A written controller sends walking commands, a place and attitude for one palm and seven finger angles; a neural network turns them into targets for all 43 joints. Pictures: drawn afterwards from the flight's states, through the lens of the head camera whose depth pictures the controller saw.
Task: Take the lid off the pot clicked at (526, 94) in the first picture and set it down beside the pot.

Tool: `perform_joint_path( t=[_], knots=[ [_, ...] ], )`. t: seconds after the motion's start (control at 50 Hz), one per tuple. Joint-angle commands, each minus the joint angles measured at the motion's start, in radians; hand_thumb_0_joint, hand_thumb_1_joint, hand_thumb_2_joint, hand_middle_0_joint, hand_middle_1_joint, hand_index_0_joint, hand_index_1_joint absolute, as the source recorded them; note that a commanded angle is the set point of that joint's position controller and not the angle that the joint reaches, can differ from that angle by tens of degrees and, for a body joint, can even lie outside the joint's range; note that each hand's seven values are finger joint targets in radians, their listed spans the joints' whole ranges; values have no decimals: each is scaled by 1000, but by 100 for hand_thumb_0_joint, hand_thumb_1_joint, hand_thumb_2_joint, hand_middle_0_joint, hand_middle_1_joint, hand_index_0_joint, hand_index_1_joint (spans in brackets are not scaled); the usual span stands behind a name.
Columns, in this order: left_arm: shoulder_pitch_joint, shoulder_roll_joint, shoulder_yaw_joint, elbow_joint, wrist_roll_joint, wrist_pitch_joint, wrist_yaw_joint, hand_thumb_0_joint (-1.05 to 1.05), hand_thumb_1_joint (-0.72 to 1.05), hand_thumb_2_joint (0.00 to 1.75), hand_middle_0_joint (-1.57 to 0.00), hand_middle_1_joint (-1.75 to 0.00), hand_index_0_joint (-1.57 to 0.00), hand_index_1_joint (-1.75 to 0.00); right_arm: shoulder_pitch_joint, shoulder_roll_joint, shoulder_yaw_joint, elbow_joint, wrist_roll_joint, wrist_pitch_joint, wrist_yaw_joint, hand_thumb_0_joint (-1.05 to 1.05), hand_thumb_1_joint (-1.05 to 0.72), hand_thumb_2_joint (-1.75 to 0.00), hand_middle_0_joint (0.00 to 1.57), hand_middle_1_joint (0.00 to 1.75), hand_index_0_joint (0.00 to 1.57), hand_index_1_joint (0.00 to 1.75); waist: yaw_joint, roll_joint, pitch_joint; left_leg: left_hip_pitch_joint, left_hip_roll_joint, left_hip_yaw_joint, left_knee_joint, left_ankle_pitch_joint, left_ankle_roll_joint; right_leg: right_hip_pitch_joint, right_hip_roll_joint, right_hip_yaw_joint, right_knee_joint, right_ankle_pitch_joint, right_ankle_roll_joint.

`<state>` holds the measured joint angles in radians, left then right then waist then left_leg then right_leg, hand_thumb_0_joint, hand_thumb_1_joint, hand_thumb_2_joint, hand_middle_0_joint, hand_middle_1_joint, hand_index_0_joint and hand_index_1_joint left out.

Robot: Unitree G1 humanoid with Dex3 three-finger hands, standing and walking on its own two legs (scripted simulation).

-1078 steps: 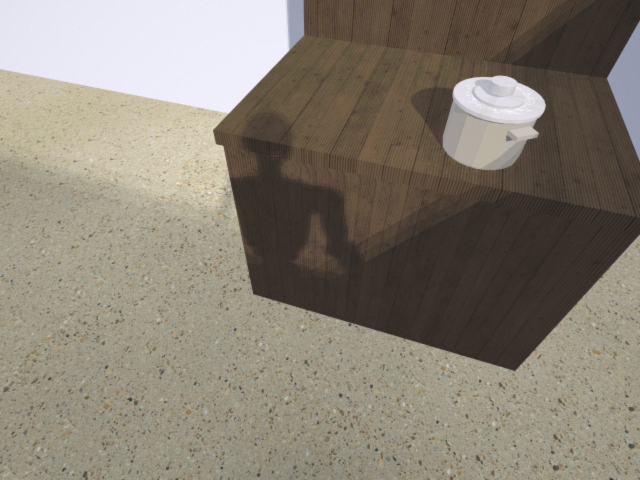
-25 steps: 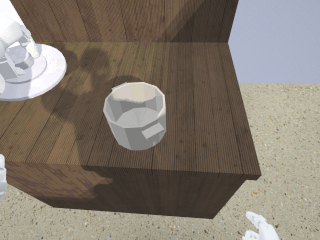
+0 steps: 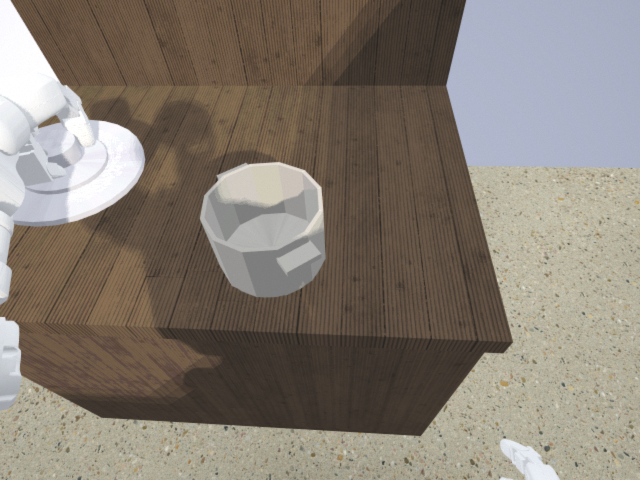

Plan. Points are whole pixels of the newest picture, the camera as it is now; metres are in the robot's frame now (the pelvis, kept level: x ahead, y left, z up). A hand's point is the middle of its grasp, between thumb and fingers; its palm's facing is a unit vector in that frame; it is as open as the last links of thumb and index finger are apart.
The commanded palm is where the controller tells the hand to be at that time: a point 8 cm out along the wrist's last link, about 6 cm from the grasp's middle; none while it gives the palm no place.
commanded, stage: lower the lid onto the table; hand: left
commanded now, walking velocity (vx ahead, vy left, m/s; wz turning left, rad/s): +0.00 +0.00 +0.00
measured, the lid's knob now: (54, 149) +0.45 +0.32 +0.19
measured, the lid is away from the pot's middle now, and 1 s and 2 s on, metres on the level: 0.23 0.22 0.24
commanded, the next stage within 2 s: none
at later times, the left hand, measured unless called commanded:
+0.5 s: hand (59, 177) +0.42 +0.31 +0.17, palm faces -0.32 -0.08 -0.94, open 8.1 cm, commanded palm +0.42 +0.31 +0.23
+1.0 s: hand (85, 192) +0.43 +0.31 +0.14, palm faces -0.38 -0.07 -0.92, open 8.1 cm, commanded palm +0.43 +0.30 +0.20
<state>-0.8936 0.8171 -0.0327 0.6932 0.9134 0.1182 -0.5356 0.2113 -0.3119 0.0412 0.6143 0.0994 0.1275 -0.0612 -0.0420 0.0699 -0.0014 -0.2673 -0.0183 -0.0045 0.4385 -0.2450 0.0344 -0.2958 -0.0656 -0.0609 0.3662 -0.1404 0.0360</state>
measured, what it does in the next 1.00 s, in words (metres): stands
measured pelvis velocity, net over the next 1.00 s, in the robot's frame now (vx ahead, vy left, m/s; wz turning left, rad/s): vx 0.01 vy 0.01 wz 0.00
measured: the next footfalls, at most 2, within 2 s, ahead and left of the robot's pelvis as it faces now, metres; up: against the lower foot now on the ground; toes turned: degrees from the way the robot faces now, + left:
none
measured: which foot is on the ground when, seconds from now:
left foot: down 0.00-1.00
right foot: down 0.00-1.00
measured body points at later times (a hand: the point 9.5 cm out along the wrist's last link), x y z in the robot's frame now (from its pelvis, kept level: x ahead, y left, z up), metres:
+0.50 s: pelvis +0.00 +0.00 +0.00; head +0.04 -0.01 +0.45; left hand +0.44 +0.32 +0.22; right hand +0.12 -0.27 -0.12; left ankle -0.02 +0.10 -0.74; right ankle +0.02 -0.15 -0.74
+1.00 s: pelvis +0.01 +0.01 +0.00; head +0.06 -0.01 +0.45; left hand +0.45 +0.31 +0.19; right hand +0.11 -0.26 -0.12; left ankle -0.02 +0.10 -0.74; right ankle +0.02 -0.15 -0.74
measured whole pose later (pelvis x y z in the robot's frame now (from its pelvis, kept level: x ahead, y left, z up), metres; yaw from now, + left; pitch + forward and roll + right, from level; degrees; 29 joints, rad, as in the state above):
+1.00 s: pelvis +0.01 +0.01 +0.00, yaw +0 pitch +5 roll -1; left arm -0.82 0.76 -0.05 0.77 0.90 0.01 -0.48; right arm 0.23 -0.30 0.02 0.64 0.09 0.13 -0.05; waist -0.05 0.06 0.00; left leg -0.28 -0.02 0.00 0.45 -0.27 0.04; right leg -0.30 -0.07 -0.06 0.36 -0.15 0.04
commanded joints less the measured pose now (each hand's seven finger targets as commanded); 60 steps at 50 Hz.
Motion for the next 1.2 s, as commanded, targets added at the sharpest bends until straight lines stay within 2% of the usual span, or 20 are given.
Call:
perform_joint_path(
  t=[0.0, 0.06, 0.12, 0.16, 0.24, 0.32, 0.4, 0.48, 0.52, 0.56, 0.64, 0.7, 0.78, 0.82, 0.9, 0.98, 1.02, 1.06, 1.12, 1.18],
  knots=[
    [-478, 368, 146, -146, 13, -12, 58, 0, 51, 118, -85, -94, -85, -93, -39, -136, -47, -114, -1, -40, -15, 0, -90, -90, 20, 30, 20, 30, -5, 8, -368, 105, -7, -24, -39, 305, 39, 179, 56, -21, 8, 186, -76],
    [-521, 351, 123, -181, 11, -29, 62, 0, 51, 118, -85, -94, -85, -93, -39, -136, -52, -115, -3, -40, -13, 0, -90, -90, 20, 30, 20, 30, -8, 30, -396, 115, -8, -22, -37, 302, 42, 191, 54, -15, 10, 196, -77],
    [-486, 418, 181, -185, 4, -41, 73, 0, 51, 118, -85, -94, -85, -93, -33, -147, -55, -115, -8, -41, -12, 0, -90, -90, 20, 30, 20, 30, -5, 43, -407, 111, -9, -23, -32, 332, 41, 213, 51, -10, 15, 223, -80],
    [-462, 352, 138, -143, 6, -43, 66, 0, 51, 118, -85, -94, -85, -93, -30, -136, -53, -109, -4, -41, -13, 0, -90, -90, 20, 30, 20, 30, -8, 34, -375, 109, -6, -23, -33, 313, 42, 185, 54, -18, 8, 201, -76],
    [-443, 357, 137, -108, -2, -53, 69, 0, 51, 118, -85, -94, -85, -93, -19, -142, -54, -104, -4, -35, -13, 0, -90, -90, 20, 30, 20, 30, -15, 16, -371, 97, -8, -14, -39, 292, 41, 182, 61, -17, 9, 184, -74],
    [-499, 379, 148, -211, -9, -71, 81, 0, 51, 118, -85, -94, -85, -93, -31, -141, -58, -110, -9, -44, -16, 0, -90, -90, 20, 30, 20, 30, -18, 95, -418, 149, -7, -28, -26, 369, 43, 187, 56, -14, 10, 221, -80],
    [-417, 337, 140, -107, -13, -69, 74, 0, 51, 118, -85, -94, -85, -93, -14, -142, -56, -88, -4, -38, -14, 0, -90, -90, 20, 30, 20, 30, -16, 9, -357, 122, -4, -27, -27, 352, 42, 164, 63, -26, 6, 218, -75],
    [-508, 304, 97, -223, -16, -81, 83, 0, 51, 118, -85, -94, -85, -93, -25, -134, -60, -100, -7, -40, -10, 0, -90, -90, 20, 30, 20, 30, -20, 83, -421, 177, -1, -35, -32, 393, 41, 166, 63, -20, 9, 209, -77],
    [-463, 338, 133, -168, -15, -82, 90, 0, 51, 118, -85, -94, -85, -93, -15, -145, -60, -88, -14, -43, -10, 0, -90, -90, 20, 30, 20, 30, -23, 58, -396, 162, -2, -35, -23, 406, 39, 164, 63, -19, 5, 228, -80],
    [-434, 304, 116, -101, -13, -82, 84, 0, 51, 118, -85, -94, -85, -93, -14, -138, -56, -85, -10, -39, -8, 0, -90, -90, 20, 30, 20, 30, -18, 25, -358, 124, -5, -34, -29, 353, 38, 160, 63, -28, 5, 212, -77],
    [-454, 334, 138, -181, -7, -95, 100, 0, 51, 118, -85, -94, -85, -93, -13, -135, -62, -100, -17, -42, -4, 0, -90, -90, 20, 30, 20, 30, -14, 64, -451, 174, -4, -37, -22, 451, 40, 188, 67, -16, 22, 245, -77],
    [-395, 312, 129, -77, -11, -95, 89, 0, 51, 118, -85, -94, -85, -93, -16, -139, -57, -94, -9, -33, -3, 0, -90, -90, 20, 30, 20, 30, -13, 5, -375, 114, -6, -29, -19, 386, 38, 181, 61, -22, 18, 250, -75],
    [-463, 277, 89, -155, -14, -106, 96, 0, 51, 118, -85, -94, -85, -93, -13, -134, -62, -96, -11, -34, -4, 0, -90, -90, 20, 30, 20, 30, -23, 58, -416, 165, 0, -32, -22, 420, 41, 165, 64, -18, 17, 236, -75],
    [-453, 340, 143, -172, -16, -112, 106, 0, 51, 118, -85, -94, -85, -93, -5, -145, -68, -90, -19, -38, -4, 0, -90, -90, 20, 30, 20, 30, -22, 59, -435, 176, 1, -38, -5, 464, 41, 175, 62, -14, 21, 263, -77],
    [-396, 264, 97, -94, -21, -115, 98, 0, 51, 118, -85, -94, -85, -93, 0, -137, -63, -81, -11, -32, -2, 0, -90, -90, 20, 30, 20, 30, -24, 28, -378, 148, 2, -37, -9, 427, 38, 145, 65, -25, 17, 239, -73],
    [-446, 270, 98, -201, -19, -125, 111, 0, 51, 118, -85, -94, -85, -93, -3, -133, -69, -85, -17, -37, -2, 0, -90, -90, 20, 30, 20, 30, -25, 91, -444, 208, 3, -43, -4, 493, 39, 147, 69, -18, 25, 249, -75],
    [-388, 331, 154, -136, -25, -129, 116, 0, 51, 118, -85, -94, -85, -93, 9, -150, -70, -74, -20, -36, -1, 0, -90, -90, 20, 30, 20, 30, -23, 47, -417, 170, 2, -43, 1, 470, 37, 160, 66, -17, 24, 259, -78],
    [-362, 307, 137, -45, -18, -133, 111, 0, 51, 118, -85, -94, -85, -93, 8, -144, -62, -70, -13, -28, -2, 0, -90, -90, 20, 30, 20, 30, -19, -9, -360, 107, -3, -36, -8, 390, 38, 160, 66, -26, 23, 245, -74],
    [-428, 296, 108, -140, -17, -143, 119, 0, 51, 118, -85, -94, -85, -93, -6, -145, -72, -78, -19, -31, -1, 0, -90, -90, 20, 30, 20, 30, -25, 65, -406, 149, 0, -31, -2, 417, 38, 155, 61, -13, 29, 248, -78],
    [-379, 315, 133, -26, -13, -153, 120, 0, 51, 118, -85, -94, -85, -93, 17, -141, -63, -66, -12, -27, -10, 0, -90, -90, 20, 30, 20, 30, -24, 8, -390, 109, -3, -27, -3, 395, 41, 166, 67, -21, 34, 252, -72]
  ],
)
